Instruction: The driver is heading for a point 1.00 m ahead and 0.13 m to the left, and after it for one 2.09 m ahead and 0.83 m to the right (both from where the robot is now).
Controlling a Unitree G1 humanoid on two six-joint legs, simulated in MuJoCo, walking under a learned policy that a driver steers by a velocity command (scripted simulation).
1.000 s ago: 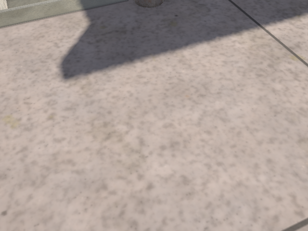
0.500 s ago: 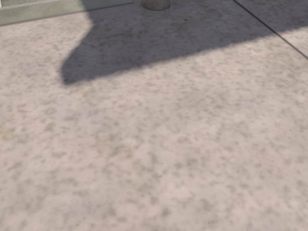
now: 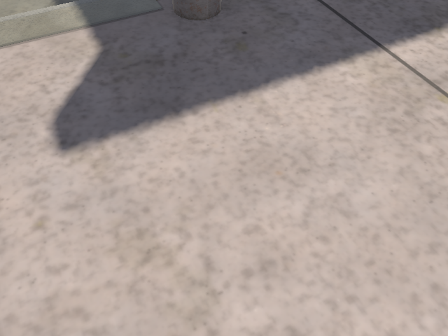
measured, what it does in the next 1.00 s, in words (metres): shifts its weight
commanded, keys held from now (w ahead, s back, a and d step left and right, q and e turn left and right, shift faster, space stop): no key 0.82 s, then w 0.18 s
